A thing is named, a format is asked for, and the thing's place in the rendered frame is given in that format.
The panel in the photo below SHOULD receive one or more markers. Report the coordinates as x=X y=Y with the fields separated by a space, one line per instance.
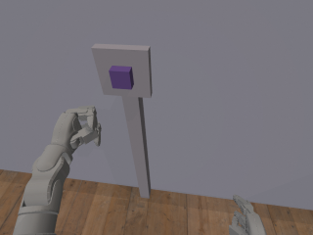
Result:
x=139 y=58

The left robot hand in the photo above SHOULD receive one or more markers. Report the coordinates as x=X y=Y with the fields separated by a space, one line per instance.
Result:
x=70 y=133

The robot left forearm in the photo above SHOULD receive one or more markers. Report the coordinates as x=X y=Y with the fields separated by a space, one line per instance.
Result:
x=43 y=193

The button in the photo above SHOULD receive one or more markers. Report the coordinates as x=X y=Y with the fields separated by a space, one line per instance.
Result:
x=121 y=77

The right robot hand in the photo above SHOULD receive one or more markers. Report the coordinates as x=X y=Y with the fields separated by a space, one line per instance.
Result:
x=251 y=223

